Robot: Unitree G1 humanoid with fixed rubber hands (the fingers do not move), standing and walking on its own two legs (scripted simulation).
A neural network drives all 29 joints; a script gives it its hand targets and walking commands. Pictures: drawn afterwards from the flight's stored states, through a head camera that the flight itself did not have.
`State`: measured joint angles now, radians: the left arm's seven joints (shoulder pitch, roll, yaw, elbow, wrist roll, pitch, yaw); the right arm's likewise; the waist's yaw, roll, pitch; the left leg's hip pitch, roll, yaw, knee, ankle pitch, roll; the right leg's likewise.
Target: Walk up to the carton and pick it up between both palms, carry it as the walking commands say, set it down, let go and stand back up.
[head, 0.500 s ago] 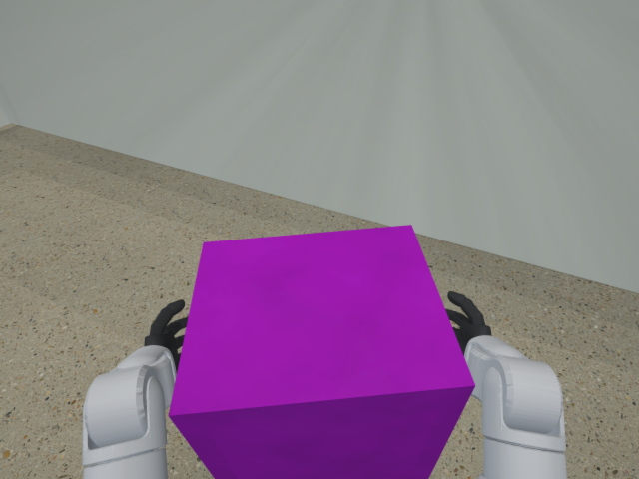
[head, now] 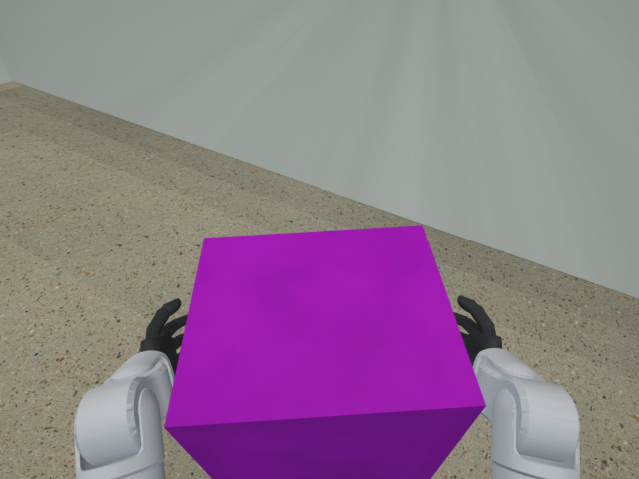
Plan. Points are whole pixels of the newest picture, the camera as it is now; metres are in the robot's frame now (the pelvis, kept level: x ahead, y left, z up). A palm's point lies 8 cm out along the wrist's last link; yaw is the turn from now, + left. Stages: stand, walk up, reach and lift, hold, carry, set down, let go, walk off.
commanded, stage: carry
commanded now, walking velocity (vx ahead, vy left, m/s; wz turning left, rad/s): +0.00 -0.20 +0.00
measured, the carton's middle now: (321, 365) +0.26 +0.00 +0.03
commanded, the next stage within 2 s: none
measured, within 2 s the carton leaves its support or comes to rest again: neither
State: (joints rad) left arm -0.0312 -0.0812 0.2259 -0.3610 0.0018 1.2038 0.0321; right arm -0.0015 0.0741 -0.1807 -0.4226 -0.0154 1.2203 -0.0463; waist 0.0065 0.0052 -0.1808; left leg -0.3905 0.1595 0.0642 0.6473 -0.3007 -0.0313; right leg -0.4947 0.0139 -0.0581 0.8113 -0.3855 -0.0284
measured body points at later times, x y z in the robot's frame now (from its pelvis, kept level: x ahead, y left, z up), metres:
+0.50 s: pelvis -0.05 -0.07 +0.00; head -0.07 -0.06 +0.45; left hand +0.18 +0.13 +0.05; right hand +0.19 -0.24 +0.07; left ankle -0.06 +0.05 -0.73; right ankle +0.03 -0.14 -0.72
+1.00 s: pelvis -0.09 -0.17 +0.00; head -0.11 -0.18 +0.45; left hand +0.15 +0.02 +0.07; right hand +0.15 -0.35 +0.07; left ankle -0.13 -0.02 -0.68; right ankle -0.03 -0.21 -0.73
